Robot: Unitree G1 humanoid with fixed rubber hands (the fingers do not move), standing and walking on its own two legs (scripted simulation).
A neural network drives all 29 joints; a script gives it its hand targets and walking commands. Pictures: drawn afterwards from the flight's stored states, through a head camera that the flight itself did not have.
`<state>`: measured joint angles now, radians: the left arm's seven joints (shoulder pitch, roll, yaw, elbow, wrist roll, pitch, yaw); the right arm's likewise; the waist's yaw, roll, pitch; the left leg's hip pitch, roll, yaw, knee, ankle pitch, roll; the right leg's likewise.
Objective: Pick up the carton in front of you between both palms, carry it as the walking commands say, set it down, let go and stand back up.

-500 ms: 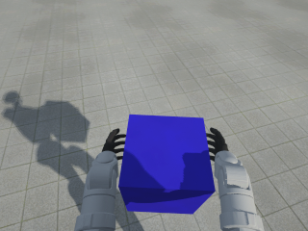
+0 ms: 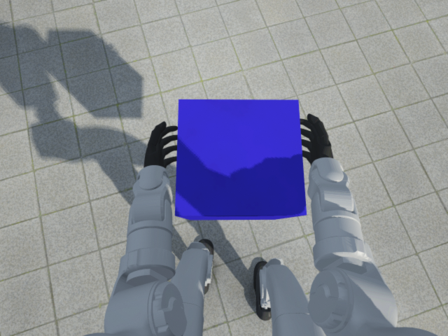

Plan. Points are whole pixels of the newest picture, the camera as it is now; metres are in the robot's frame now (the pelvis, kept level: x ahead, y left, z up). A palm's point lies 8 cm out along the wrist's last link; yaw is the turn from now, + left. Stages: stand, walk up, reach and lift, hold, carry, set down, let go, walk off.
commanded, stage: set down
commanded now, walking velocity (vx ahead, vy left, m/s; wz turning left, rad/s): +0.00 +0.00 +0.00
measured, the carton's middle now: (235, 170) +0.39 +0.03 -0.15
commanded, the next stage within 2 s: none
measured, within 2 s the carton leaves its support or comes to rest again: rests again in 1.72 s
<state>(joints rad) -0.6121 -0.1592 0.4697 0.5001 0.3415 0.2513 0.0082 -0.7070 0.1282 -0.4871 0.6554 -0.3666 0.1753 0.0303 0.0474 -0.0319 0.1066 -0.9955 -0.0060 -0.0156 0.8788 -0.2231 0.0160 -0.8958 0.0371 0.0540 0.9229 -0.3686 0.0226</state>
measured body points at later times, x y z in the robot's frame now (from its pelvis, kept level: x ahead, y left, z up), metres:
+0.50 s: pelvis -0.01 -0.02 -0.13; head +0.24 +0.01 +0.24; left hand +0.42 +0.19 -0.23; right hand +0.46 -0.11 -0.22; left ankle +0.10 +0.10 -0.68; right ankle +0.04 -0.14 -0.68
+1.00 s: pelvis -0.04 -0.01 -0.25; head +0.28 +0.04 +0.05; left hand +0.46 +0.22 -0.39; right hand +0.49 -0.08 -0.38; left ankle +0.10 +0.10 -0.68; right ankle +0.04 -0.14 -0.68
